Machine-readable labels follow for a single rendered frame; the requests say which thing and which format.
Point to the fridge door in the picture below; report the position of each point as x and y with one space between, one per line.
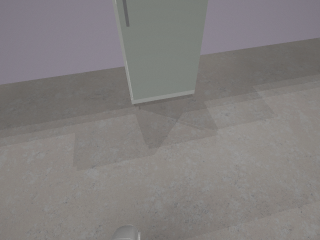
162 44

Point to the robot left thigh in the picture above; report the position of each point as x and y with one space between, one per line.
126 232

